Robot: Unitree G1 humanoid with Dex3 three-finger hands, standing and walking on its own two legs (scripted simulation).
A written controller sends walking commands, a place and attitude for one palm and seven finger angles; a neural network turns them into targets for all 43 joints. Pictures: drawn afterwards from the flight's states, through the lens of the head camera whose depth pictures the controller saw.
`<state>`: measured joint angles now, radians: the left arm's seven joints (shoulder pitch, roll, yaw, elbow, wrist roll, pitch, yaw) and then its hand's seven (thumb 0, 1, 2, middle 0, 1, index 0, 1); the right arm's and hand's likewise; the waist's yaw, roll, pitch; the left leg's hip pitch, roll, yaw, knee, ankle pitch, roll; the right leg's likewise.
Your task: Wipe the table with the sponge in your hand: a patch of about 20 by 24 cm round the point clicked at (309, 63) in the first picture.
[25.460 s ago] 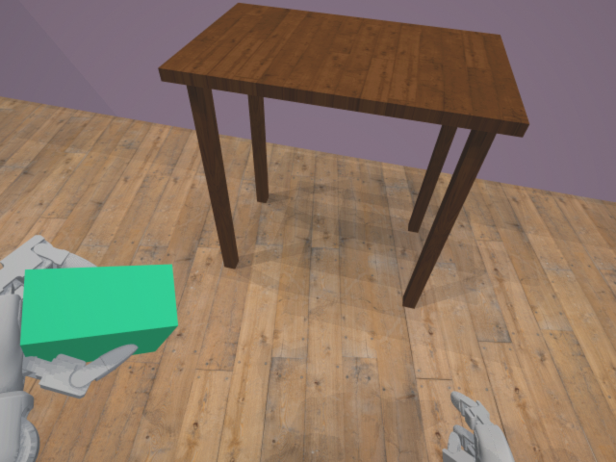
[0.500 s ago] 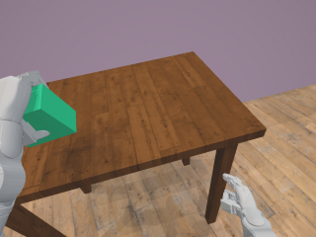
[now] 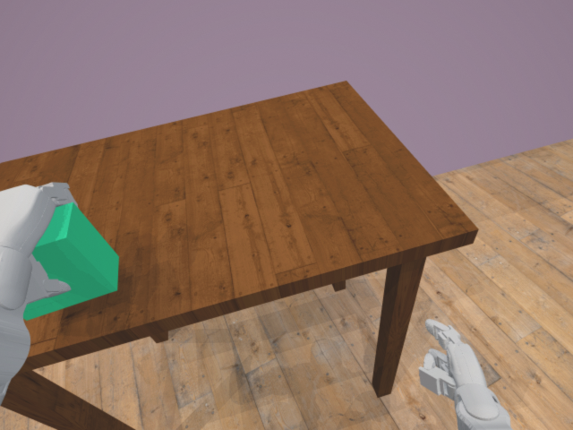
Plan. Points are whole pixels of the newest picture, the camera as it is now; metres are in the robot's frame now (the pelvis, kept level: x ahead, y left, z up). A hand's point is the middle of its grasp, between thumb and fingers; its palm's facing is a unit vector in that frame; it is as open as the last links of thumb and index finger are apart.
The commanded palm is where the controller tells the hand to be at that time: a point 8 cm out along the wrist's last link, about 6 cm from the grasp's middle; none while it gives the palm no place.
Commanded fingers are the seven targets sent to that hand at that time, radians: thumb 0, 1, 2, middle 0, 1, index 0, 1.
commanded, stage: move the sponge above the wiping area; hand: left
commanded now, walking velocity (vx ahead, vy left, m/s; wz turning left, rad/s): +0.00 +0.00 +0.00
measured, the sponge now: (58, 271) +0.24 +0.34 +0.15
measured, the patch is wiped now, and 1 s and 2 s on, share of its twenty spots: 0.00 0.05 0.05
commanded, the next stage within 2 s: none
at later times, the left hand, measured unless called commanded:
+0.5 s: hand (49, 269) +0.23 +0.34 +0.16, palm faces -0.10 +0.00 -1.00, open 10.0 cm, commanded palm +0.20 +0.36 +0.25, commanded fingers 0.00 0.10 1.30 -1.20 -1.60 -1.20 -1.60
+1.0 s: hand (50, 259) +0.24 +0.34 +0.17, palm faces +0.02 +0.03 -1.00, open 10.0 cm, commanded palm +0.21 +0.36 +0.26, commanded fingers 0.00 0.10 1.30 -1.20 -1.60 -1.20 -1.60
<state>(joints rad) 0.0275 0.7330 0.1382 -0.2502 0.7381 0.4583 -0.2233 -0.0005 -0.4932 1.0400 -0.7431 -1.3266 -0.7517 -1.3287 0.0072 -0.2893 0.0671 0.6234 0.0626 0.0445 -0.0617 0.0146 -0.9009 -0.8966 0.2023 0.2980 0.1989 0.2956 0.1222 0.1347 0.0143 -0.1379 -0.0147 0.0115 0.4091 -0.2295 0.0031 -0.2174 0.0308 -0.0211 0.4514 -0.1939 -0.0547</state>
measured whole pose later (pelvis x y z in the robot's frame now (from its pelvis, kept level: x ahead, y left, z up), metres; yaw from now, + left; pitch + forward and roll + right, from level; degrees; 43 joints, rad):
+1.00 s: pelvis +0.00 +0.03 +0.00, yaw +1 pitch -4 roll +0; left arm 0.01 0.73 0.06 -0.27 0.80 0.18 -0.22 0.00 -0.49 1.04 -0.74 -1.33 -0.75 -1.33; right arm 0.06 -0.28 0.06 0.65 0.03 -0.01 -0.11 0.02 -0.90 -0.90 0.20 0.30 0.20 0.30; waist 0.16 0.10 0.05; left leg -0.10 -0.06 0.00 0.39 -0.22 0.05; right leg -0.17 -0.01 -0.03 0.41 -0.18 -0.02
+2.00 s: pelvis +0.00 +0.00 +0.00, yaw +0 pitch -5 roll +0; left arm 0.04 0.82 0.20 -0.26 0.69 0.16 -0.10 0.00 -0.49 1.05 -0.75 -1.34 -0.75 -1.34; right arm 0.09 -0.28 0.03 0.68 0.05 0.01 -0.09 0.01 -0.90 -0.90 0.20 0.30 0.20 0.30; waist 0.17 0.11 0.04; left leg -0.09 0.00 0.00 0.42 -0.24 0.00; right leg -0.14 0.04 -0.03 0.40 -0.17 -0.05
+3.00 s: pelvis +0.00 +0.03 +0.00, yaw +0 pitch -2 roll +0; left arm 0.01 0.79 0.25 -0.24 0.71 0.38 -0.15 0.00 -0.49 1.05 -0.75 -1.36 -0.75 -1.36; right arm 0.02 -0.26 0.08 0.62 0.06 0.07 -0.04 0.01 -0.90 -0.90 0.20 0.30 0.20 0.30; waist 0.15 0.11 0.02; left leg -0.12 -0.04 0.02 0.37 -0.22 0.04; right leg -0.17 0.01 0.00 0.37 -0.16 -0.02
